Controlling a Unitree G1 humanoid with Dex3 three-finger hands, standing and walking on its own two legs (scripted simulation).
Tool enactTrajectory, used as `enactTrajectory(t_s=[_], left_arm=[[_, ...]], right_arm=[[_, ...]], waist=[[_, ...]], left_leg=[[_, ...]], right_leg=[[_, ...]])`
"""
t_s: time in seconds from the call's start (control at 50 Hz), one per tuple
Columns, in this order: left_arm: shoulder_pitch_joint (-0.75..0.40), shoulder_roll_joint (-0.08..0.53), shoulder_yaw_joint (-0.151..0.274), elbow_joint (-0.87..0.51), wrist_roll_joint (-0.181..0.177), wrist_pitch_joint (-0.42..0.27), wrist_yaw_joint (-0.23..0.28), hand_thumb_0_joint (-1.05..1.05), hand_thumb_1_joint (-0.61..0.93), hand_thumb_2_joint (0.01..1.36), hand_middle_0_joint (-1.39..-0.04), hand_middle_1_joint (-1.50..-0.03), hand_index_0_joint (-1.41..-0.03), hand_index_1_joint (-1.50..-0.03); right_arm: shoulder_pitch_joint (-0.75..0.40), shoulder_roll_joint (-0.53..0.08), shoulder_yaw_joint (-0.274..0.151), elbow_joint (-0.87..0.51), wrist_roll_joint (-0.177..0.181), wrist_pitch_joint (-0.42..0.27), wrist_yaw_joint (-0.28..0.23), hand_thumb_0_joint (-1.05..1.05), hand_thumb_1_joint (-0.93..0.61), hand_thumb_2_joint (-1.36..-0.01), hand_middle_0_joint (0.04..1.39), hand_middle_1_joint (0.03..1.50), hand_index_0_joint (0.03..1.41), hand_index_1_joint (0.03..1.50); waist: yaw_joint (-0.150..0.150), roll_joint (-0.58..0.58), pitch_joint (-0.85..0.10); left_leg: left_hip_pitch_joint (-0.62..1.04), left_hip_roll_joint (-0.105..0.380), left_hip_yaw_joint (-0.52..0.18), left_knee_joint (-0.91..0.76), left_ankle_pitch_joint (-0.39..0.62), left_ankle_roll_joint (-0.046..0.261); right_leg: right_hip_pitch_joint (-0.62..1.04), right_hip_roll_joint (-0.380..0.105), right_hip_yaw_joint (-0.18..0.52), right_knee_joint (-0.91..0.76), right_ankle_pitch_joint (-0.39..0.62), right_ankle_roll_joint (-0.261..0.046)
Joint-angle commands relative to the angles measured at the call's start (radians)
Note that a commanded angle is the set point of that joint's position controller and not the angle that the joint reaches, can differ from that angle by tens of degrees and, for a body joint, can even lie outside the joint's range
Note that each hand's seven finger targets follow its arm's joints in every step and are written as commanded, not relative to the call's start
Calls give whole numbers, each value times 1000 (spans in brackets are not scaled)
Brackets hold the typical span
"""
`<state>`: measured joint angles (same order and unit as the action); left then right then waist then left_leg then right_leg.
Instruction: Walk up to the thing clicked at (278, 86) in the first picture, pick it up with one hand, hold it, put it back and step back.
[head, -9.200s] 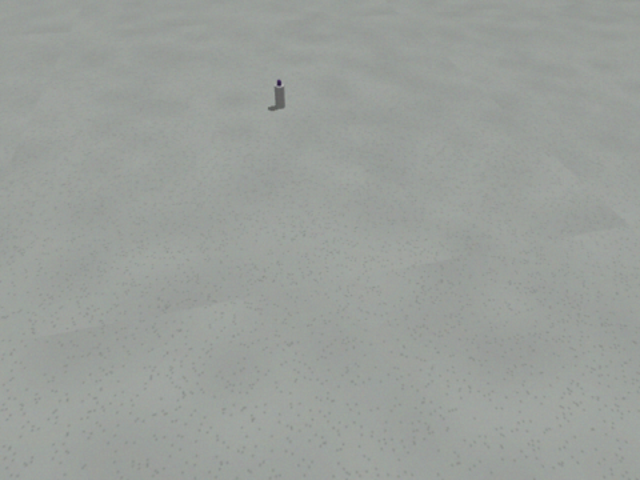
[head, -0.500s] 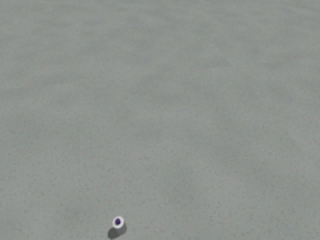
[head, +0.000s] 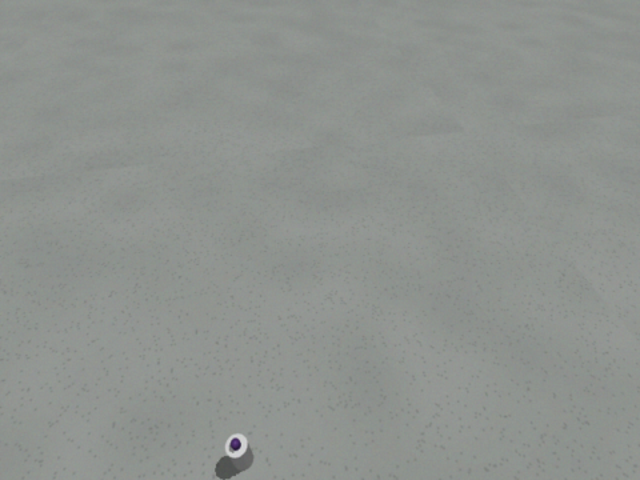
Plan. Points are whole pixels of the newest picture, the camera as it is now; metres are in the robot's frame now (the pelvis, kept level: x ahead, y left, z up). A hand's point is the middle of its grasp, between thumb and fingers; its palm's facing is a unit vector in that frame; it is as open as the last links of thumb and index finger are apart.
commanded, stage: go down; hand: left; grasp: from the side
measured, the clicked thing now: (239, 451) +0.33 +0.22 -0.70
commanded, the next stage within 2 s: none
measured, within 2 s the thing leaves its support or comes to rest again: neither
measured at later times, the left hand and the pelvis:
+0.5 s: hand out of the picture +0.13 +0.28 -0.18, palm faces +0.04 -0.94 -0.34, open 15.1 cm; pelvis -0.02 +0.02 -0.04, yaw +1 degrees
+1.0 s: hand out of the picture +0.13 +0.29 -0.22, palm faces +0.07 -0.94 -0.33, open 16.9 cm; pelvis -0.02 +0.03 -0.10, yaw +2 degrees
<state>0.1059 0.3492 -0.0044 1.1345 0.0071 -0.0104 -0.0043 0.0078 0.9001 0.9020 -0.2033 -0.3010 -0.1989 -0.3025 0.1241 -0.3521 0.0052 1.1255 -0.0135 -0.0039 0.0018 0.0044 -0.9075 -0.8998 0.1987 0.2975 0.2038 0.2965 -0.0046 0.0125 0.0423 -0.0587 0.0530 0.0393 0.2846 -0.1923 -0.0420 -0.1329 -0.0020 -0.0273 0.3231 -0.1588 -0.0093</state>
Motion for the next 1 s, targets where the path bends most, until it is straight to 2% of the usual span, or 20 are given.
enactTrajectory(t_s=[0.0, 0.02, 0.04, 0.06, 0.08, 0.1, 0.14, 0.16, 0.2, 0.24, 0.3, 0.36, 0.42, 0.46, 0.52, 0.56, 0.64, 0.82, 0.9, 0.98], left_arm=[[-37, 221, 43, -58, 1, -24, 11, 0, 900, 900, -200, -300, -200, -301], [-43, 222, 45, -59, 2, -24, 12, 0, 820, 820, -166, -220, -125, -221], [-394, 36, 52, -410, -47, -108, 25, 0, 740, 740, -86, -140, -45, -141], [-470, 115, 82, -331, -44, -97, 34, 0, 660, 660, -22, -60, -27, -61], [-239, 210, 139, -127, -13, -55, 34, 0, 580, 580, -24, -37, -28, -28], [-204, 222, 158, -63, 8, -35, 20, 0, 500, 500, -16, -41, -24, -28], [-307, 259, 194, -157, 45, -58, -5, 0, 340, 340, -15, -74, -24, -59], [-123, 264, 238, -95, 63, -42, -7, 0, 260, 260, -24, -74, -33, -59], [-73, 232, 235, -145, 72, -18, -20, 0, 163, 243, -39, -155, -54, -134], [-68, 218, 244, -189, 76, 9, -19, 0, 28, 320, -59, -288, -75, -264], [-59, 198, 244, -257, 80, 56, -27, 0, -96, 133, -50, -77, -50, -72], [-101, 180, 237, -363, 74, 65, -33, 0, -288, 158, -75, -168, -78, -159], [-43, 155, 239, -408, 68, 61, -43, 0, -403, 111, -73, -130, -69, -130], [-20, 166, 256, -489, 64, 58, -45, 0, -476, 184, -85, -242, -87, -236], [-38, 173, 243, -677, 62, 65, -45, 0, -517, 201, -88, -266, -86, -261], [79, 172, 273, -655, 61, 95, -38, 0, -551, 146, -86, -204, -81, -204], [164, 170, 269, -760, 53, 148, -41, 0, -550, 185, -100, -268, -102, -258], [224, 148, 266, -924, 36, 207, -42, 0, -527, 190, -96, -244, -95, -239], [138, 168, 296, -908, 29, 182, -45, 0, -538, 134, -86, -162, -82, -162], [39, 223, 370, -790, -3, 79, -96, 0, -514, 85, -81, -114, -79, -114]], right_arm=[[-33, -212, -43, -54, 1, -23, -9, 0, -900, -900, 200, 300, 200, 300], [-28, -210, -43, -53, 0, -23, -9, 0, -976, -936, 210, 305, 207, 305], [-16, -35, 1, -329, 65, -74, -31, 0, -1007, -926, 198, 300, 199, 300], [28, -68, -7, -276, 70, -73, -42, 0, -995, -927, 198, 300, 199, 300], [69, -105, -29, -276, 70, -62, -51, 0, -998, -929, 198, 300, 199, 300], [77, -100, -40, -292, 61, -59, -49, 0, -984, -924, 199, 300, 200, 300], [93, -99, -73, -356, 40, -75, -48, 0, -981, -922, 199, 300, 200, 300], [125, -89, -81, -358, 32, -76, -46, 0, -961, -916, 199, 300, 200, 300], [120, -81, -81, -418, 31, -86, -40, 0, -955, -912, 199, 300, 200, 300], [119, -73, -87, -443, 36, -91, -44, 0, -962, -911, 199, 300, 200, 300], [108, -71, -90, -500, 38, -97, -44, 0, -911, -901, 199, 300, 200, 300], [104, -64, -92, -535, 32, -118, -39, 0, -928, -903, 199, 300, 200, 300], [117, -58, -91, -566, 29, -139, -40, 0, -871, -890, 199, 300, 200, 300], [120, -58, -99, -586, 26, -154, -41, 0, -888, -892, 200, 300, 200, 300], [110, -57, -101, -623, 29, -168, -48, 0, -887, -892, 200, 300, 200, 300], [109, -52, -98, -630, 31, -175, -56, 0, -864, -887, 200, 300, 200, 300], [111, -45, -87, -645, 29, -186, -65, 0, -893, -891, 200, 300, 200, 300], [100, -43, -83, -698, 23, -220, -80, 0, -894, -893, 200, 300, 200, 300], [90, -39, -78, -709, 18, -237, -83, 0, -873, -890, 201, 300, 200, 300], [98, -48, -79, -689, 14, -261, -74, 0, -919, -903, 200, 300, 200, 300]], waist=[[2, -7, -82], [1, -13, -81], [-112, -10, 30], [-75, -64, -12], [-41, -52, -10], [-33, -72, -44], [-11, -55, -193], [20, -12, -249], [35, -2, -265], [30, 6, -264], [9, -8, -245], [-4, 1, -249], [-15, 11, -277], [-14, 32, -322], [-19, 66, -331], [-15, 37, -323], [-17, 69, -352], [-41, 73, -364], [-57, 47, -332], [-49, 32, -347]], left_leg=[[3, 103, -75, -32, 120, 50], [-7, 103, -74, -33, 113, 50], [-181, -62, 32, 56, 4, 65], [-174, -63, 30, 72, -14, 72], [-193, -62, 33, 86, -18, 67], [-232, -66, 25, 128, -11, 69], [-247, -64, 16, 187, 30, 66], [-281, -76, 15, 218, 65, 61], [-321, -82, 14, 243, 72, 55], [-326, -83, 11, 252, 84, 52], [-353, -73, 0, 295, 75, 51], [-422, -61, -9, 371, 34, 50], [-470, -50, -22, 436, 2, 46], [-491, -43, -33, 478, 15, 41], [-518, -38, -48, 502, -35, 39], [-561, -40, -46, 532, -56, 44], [-586, -37, -54, 576, -25, 40], [-661, -25, -88, 651, -42, 38], [-755, -31, -79, 722, -106, 46], [-905, -45, -60, 835, -202, 59]], right_leg=[[28, -135, 109, -43, 177, -14], [34, -137, 114, -43, 180, -14], [-171, -16, 30, 8, 60, 10], [-111, -21, 22, 4, 0, 20], [-119, -8, 9, 21, -33, 8], [-142, -11, 6, 50, -35, 3], [-114, -18, 8, 134, 30, 2], [-93, -28, 11, 168, 72, 0], [-87, -21, 9, 199, 72, -4], [-111, -16, 9, 204, 86, -3], [-187, -5, -3, 239, 59, -6], [-282, 1, -10, 313, 7, -7], [-355, 4, -17, 392, -31, -9], [-388, 4, -20, 443, -26, -11], [-453, 3, -17, 477, -76, -12], [-466, 3, -16, 491, -92, -8], [-493, -2, -18, 539, -71, -8], [-597, 0, -29, 628, -103, -9], [-672, -2, -27, 669, -148, -6], [-776, -13, -6, 758, -218, -7]])
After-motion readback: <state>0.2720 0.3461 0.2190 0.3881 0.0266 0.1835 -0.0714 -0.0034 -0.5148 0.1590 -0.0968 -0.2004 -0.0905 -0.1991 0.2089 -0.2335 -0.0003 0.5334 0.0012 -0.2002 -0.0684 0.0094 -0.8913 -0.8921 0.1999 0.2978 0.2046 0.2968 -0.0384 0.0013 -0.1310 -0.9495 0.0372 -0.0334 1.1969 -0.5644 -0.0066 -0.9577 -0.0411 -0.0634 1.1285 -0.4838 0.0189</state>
